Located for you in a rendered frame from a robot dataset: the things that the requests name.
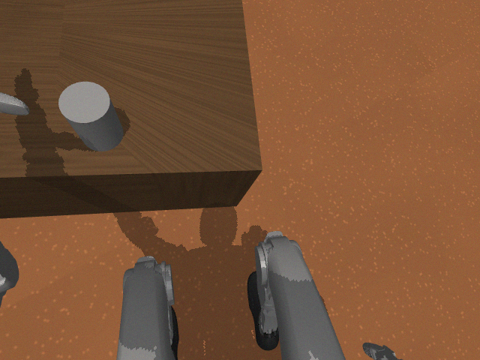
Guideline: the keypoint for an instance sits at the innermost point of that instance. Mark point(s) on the left robot arm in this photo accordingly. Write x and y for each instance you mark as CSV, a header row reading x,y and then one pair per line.
x,y
9,272

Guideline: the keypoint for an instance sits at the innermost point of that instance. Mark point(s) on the can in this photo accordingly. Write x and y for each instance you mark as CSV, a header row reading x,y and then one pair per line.
x,y
90,112

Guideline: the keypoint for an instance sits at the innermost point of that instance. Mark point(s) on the right robot foot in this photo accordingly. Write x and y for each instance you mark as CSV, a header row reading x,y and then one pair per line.
x,y
264,341

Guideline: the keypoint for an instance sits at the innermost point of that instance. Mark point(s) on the right robot hand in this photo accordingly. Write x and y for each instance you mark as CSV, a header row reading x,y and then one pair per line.
x,y
377,352

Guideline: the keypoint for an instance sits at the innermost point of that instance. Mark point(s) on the left robot hand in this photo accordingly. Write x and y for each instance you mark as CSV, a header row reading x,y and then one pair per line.
x,y
12,105

